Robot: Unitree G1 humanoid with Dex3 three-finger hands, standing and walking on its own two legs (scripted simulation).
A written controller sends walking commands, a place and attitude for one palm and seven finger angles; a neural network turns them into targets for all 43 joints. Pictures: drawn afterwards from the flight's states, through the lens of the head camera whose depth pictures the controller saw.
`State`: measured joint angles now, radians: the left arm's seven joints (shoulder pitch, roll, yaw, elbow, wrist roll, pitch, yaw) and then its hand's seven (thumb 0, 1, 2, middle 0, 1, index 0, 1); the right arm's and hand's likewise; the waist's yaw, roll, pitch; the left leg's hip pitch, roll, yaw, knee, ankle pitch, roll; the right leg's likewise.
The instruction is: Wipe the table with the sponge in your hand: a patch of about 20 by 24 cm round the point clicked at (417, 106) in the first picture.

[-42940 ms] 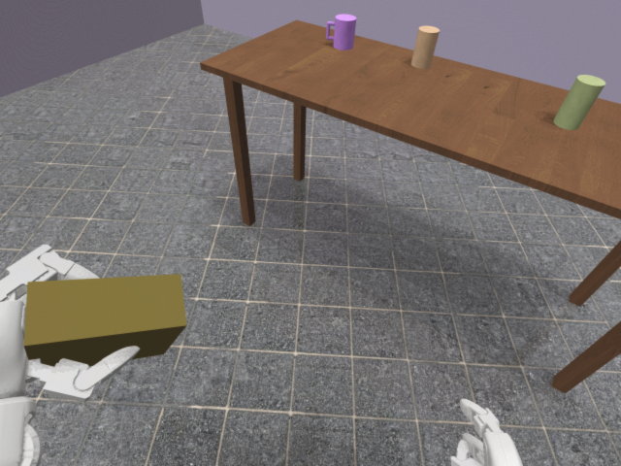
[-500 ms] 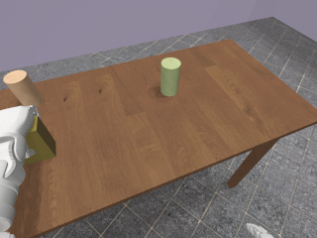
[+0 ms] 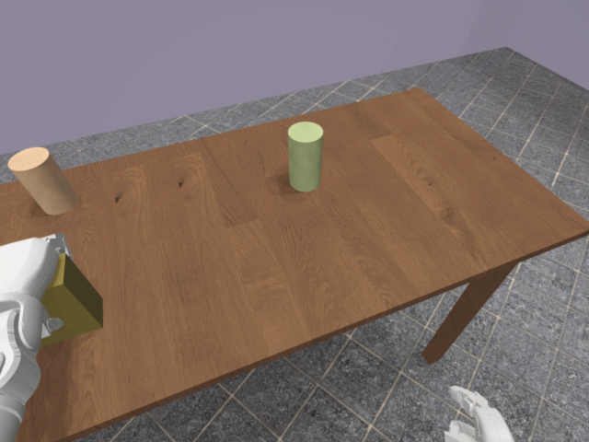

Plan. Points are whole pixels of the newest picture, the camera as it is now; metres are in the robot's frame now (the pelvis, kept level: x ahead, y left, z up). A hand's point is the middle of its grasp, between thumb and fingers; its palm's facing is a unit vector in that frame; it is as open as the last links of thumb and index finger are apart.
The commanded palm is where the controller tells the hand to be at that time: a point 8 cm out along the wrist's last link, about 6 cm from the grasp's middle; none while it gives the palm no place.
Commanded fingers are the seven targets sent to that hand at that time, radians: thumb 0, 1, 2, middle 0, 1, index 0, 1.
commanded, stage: wipe back along the first lane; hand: left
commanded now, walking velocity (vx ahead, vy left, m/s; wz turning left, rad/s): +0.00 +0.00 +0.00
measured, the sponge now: (49, 312) +0.26 +0.39 +0.02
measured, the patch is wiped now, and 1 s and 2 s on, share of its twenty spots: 1.00 1.00 1.00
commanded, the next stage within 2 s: lift the sponge slowly off the table in 0.82 s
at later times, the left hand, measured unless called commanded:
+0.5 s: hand (29, 339) +0.20 +0.35 +0.06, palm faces -0.02 -0.02 -1.00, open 9.4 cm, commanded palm +0.16 +0.34 +0.09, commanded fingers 0.00 0.10 1.30 -1.20 -1.60 -1.20 -1.60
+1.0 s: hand (25, 366) +0.17 +0.34 +0.06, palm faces +0.01 -0.04 -1.00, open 9.3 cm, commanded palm +0.13 +0.33 +0.10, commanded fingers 0.00 0.10 1.30 -1.20 -1.60 -1.20 -1.60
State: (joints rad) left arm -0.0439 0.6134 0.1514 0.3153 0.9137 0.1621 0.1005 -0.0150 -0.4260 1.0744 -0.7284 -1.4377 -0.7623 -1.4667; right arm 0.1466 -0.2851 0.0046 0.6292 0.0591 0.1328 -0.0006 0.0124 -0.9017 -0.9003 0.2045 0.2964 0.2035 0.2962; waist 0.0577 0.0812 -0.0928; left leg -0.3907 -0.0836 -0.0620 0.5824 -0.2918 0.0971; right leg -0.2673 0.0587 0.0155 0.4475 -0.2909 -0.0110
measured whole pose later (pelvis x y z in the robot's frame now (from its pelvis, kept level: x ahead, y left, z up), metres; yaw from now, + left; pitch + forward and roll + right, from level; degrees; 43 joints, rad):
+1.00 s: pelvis -0.01 +0.00 +0.00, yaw -1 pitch +3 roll -3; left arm 0.39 0.54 0.15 -0.12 0.87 0.22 0.15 0.02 -0.43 1.07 -0.73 -1.45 -0.77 -1.47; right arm 0.11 -0.26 0.01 0.63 0.05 0.10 -0.02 0.01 -0.90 -0.90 0.20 0.30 0.20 0.30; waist 0.10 0.09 -0.09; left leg -0.34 -0.08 -0.05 0.61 -0.31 0.10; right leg -0.22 0.07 0.03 0.48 -0.31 -0.01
